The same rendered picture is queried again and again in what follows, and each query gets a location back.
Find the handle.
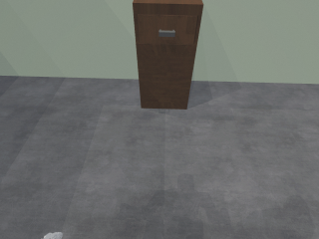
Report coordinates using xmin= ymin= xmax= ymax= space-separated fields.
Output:
xmin=159 ymin=29 xmax=175 ymax=37

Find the cabinet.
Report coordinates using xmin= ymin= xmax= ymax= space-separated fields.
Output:
xmin=133 ymin=0 xmax=203 ymax=110

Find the drawer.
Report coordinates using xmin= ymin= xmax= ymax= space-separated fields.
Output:
xmin=138 ymin=14 xmax=198 ymax=45

